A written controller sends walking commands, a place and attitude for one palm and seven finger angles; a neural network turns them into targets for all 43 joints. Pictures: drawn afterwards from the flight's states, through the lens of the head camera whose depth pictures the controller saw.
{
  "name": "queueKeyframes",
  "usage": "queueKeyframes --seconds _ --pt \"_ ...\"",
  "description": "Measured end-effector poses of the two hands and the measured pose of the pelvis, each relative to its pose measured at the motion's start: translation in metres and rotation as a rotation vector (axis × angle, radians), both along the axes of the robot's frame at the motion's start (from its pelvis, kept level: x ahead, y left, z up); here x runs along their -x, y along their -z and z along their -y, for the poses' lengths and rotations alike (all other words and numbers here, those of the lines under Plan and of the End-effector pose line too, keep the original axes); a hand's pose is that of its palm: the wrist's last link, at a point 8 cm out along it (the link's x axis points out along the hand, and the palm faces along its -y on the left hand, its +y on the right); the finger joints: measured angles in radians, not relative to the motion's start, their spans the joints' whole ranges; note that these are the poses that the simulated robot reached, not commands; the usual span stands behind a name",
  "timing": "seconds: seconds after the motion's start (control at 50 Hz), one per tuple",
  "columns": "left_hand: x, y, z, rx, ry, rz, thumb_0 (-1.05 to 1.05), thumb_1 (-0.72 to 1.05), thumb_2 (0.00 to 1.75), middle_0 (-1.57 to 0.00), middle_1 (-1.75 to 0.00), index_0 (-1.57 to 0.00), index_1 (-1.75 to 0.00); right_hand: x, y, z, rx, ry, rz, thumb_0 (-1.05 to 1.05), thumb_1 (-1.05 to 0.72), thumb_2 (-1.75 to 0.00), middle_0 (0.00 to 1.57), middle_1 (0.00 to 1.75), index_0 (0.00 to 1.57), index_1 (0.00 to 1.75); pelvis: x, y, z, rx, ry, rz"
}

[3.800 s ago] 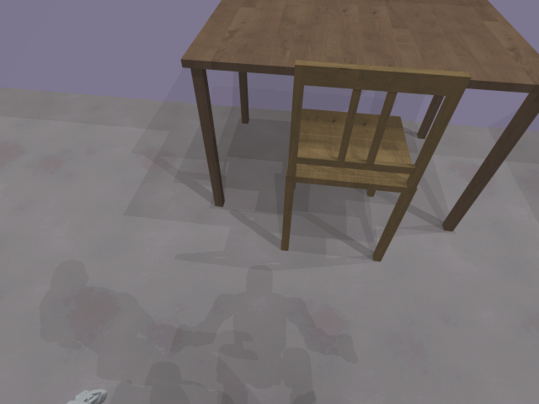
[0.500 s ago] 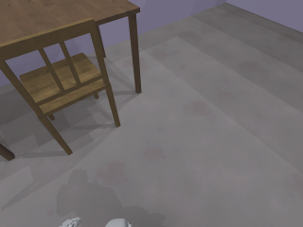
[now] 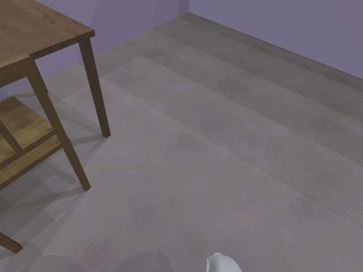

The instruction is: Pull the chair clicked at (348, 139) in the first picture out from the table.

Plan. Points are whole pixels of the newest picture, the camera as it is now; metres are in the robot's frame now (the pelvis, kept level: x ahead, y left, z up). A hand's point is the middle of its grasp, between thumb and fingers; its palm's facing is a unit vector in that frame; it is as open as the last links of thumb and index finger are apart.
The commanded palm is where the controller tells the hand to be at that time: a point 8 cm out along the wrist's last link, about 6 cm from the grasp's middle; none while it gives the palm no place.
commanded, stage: walk to a spot facing it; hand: left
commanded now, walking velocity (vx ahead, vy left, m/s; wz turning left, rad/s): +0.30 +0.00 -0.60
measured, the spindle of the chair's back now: out of the picture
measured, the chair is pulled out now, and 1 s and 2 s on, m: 0.00 0.00 0.00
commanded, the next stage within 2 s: turn to face it in 0.50 s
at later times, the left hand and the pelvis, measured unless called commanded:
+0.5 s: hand (143, 208) +0.32 +0.12 -0.18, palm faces -0.25 -0.94 -0.21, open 7.4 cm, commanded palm none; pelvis +0.19 -0.05 -0.02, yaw -16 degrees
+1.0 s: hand (140, 176) +0.43 +0.15 -0.18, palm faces -0.21 -0.96 -0.19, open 7.4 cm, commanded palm none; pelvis +0.33 -0.02 +0.00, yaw -16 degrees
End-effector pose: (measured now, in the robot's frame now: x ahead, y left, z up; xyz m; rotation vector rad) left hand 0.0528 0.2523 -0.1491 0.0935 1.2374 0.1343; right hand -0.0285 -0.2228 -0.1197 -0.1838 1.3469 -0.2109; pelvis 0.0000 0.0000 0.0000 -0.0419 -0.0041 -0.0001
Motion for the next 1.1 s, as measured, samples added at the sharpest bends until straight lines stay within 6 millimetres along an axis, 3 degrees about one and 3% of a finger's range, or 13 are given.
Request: queueKeyframes --seconds 0.08,0.16,0.22,0.28,0.32,0.38,0.46,0.52,0.62,0.72,0.8,0.9,1.1 --pt "-0.071 0.002 0.018 0.017 0.095 0.028 0.01 0.91 0.9 -0.19 -0.29 -0.19 -0.3 0.026 0.005 -0.011 -0.025 0.111 -0.121 0.0 -0.9 -0.9 0.2 0.3 0.2 0.3 -0.03 0.004 0.002 -0.006 0.051 0.004" --pt "-0.151 0.007 0.049 0.031 0.206 0.072 0.01 0.91 0.9 -0.19 -0.29 -0.19 -0.3 0.041 0.011 -0.018 -0.053 0.218 -0.232 0.0 -0.9 -0.9 0.2 0.3 0.2 0.3 -0.063 0.014 0.01 -0.012 0.1 0.006" --pt "-0.211 0.012 0.076 0.033 0.276 0.133 0.01 0.91 0.9 -0.19 -0.29 -0.2 -0.3 0.039 0.019 -0.016 -0.077 0.283 -0.301 0.0 -0.9 -0.9 0.21 0.3 0.2 0.3 -0.094 0.026 0.023 -0.012 0.137 0.011" --pt "-0.255 0.019 0.094 0.019 0.293 0.212 0.01 0.91 0.9 -0.2 -0.29 -0.2 -0.3 0.017 0.036 -0.002 -0.096 0.319 -0.322 0.0 -0.9 -0.9 0.21 0.3 0.2 0.3 -0.125 0.042 0.04 -0.035 0.161 0.019" --pt "-0.266 0.019 0.098 0.007 0.295 0.208 0.0 0.91 0.9 -0.2 -0.29 -0.2 -0.3 -0.016 0.044 0.013 -0.082 0.323 -0.269 0.01 -0.9 -0.9 0.21 0.3 0.2 0.3 -0.137 0.042 0.045 -0.022 0.18 0.033" --pt "-0.27 0.013 0.097 -0.025 0.308 0.15 0.0 0.91 0.9 -0.2 -0.29 -0.2 -0.3 -0.089 0.044 0.039 -0.049 0.301 -0.103 0.01 -0.9 -0.9 0.2 0.3 0.2 0.3 -0.155 0.032 0.05 -0.022 0.213 0.037" --pt "-0.269 0.002 0.09 -0.058 0.326 0.066 0.0 0.91 0.9 -0.2 -0.29 -0.2 -0.3 -0.189 0.032 0.066 -0.015 0.261 0.137 0.01 -0.91 -0.9 0.2 0.3 0.2 0.3 -0.18 0.019 0.05 -0.034 0.262 0.018" --pt "-0.272 -0.003 0.081 -0.067 0.314 0.029 0.01 0.91 0.9 -0.2 -0.29 -0.2 -0.3 -0.252 0.018 0.077 -0.003 0.225 0.264 0.0 -0.91 -0.9 0.2 0.3 0.2 0.3 -0.201 0.014 0.048 -0.039 0.294 0.008" --pt "-0.282 -0.006 0.062 -0.074 0.276 -0.01 0.01 0.9 0.9 -0.2 -0.29 -0.2 -0.3 -0.333 0.0 0.08 0.018 0.17 0.373 0.0 -0.91 -0.9 0.2 0.3 0.2 0.3 -0.237 0.01 0.04 -0.043 0.337 0.001" --pt "-0.301 0.006 0.039 -0.077 0.243 -0.056 0.01 0.9 0.9 -0.2 -0.29 -0.2 -0.3 -0.386 -0.006 0.07 0.055 0.142 0.414 0.0 -0.9 -0.9 0.2 0.3 0.2 0.3 -0.28 0.016 0.025 -0.015 0.349 0.005" --pt "-0.322 0.014 0.032 -0.08 0.258 -0.093 0.01 0.91 0.9 -0.2 -0.29 -0.2 -0.3 -0.39 -0.002 0.052 0.05 0.151 0.359 0.0 -0.9 -0.9 0.2 0.3 0.2 0.3 -0.303 0.016 0.019 -0.028 0.357 0.026" --pt "-0.35 0.008 0.04 -0.055 0.266 -0.089 0.01 0.91 0.9 -0.2 -0.29 -0.2 -0.3 -0.361 0.008 0.029 0.003 0.199 0.2 0.0 -0.9 -0.9 0.2 0.3 0.2 0.3 -0.32 0.007 0.015 -0.02 0.318 0.017" --pt "-0.404 -0.007 0.071 -0.063 0.241 0.019 0.01 0.91 0.9 -0.2 -0.29 -0.2 -0.3 -0.298 0.02 0.049 -0.011 0.258 -0.03 -0.01 -0.92 -0.9 0.21 0.3 0.21 0.3 -0.325 0.005 0.031 -0.029 0.22 -0.022"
